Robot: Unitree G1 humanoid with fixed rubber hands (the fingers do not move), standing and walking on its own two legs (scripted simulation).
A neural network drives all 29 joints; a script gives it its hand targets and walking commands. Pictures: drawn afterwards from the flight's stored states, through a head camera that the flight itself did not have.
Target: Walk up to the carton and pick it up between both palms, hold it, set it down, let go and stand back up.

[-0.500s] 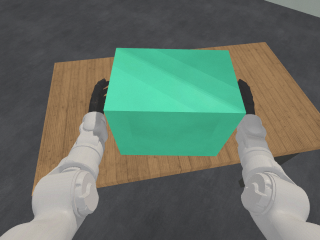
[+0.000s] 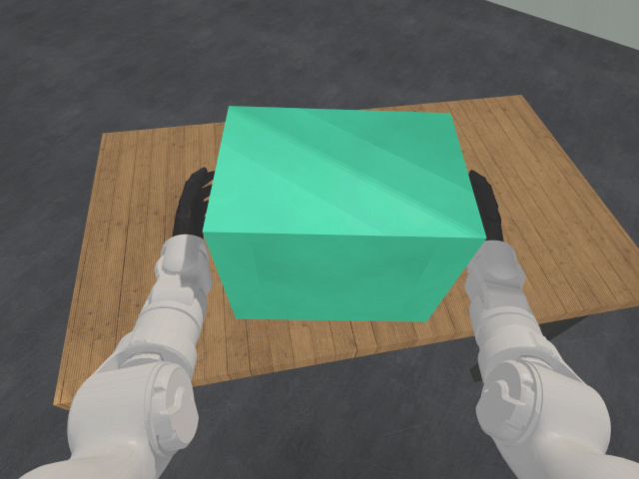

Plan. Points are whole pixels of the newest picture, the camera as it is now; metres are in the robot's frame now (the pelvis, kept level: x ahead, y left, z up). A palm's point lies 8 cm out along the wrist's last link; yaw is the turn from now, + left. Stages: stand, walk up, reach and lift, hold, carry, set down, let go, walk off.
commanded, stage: reach and lift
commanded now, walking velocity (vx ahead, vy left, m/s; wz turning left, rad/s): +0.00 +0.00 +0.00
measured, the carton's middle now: (335, 223) +0.46 -0.03 +0.02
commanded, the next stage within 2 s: none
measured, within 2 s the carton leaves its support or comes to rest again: leaves its support in 1.10 s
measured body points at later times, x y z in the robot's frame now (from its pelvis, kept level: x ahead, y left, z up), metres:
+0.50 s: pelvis -0.01 +0.00 +0.00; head +0.07 +0.01 +0.44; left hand +0.43 +0.16 +0.05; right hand +0.42 -0.22 +0.06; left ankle -0.01 +0.13 -0.74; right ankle -0.02 -0.11 -0.74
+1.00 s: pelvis -0.02 +0.00 -0.01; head +0.05 +0.01 +0.44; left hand +0.42 +0.17 +0.04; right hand +0.42 -0.22 +0.06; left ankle -0.01 +0.13 -0.74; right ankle -0.02 -0.11 -0.74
